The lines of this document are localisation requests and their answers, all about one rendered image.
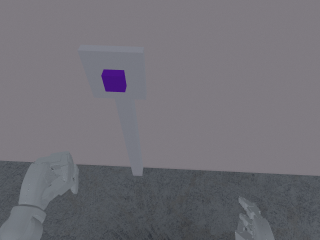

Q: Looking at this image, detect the right robot hand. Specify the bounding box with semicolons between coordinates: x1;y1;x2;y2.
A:
235;196;275;240

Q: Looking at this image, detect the button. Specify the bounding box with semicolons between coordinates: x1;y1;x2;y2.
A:
101;69;127;93

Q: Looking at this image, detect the left robot hand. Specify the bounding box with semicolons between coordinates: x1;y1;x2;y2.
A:
18;151;79;210

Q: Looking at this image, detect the panel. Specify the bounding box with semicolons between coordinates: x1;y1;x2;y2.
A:
77;44;147;176

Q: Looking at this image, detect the left robot forearm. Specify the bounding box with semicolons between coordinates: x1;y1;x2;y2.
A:
0;204;46;240

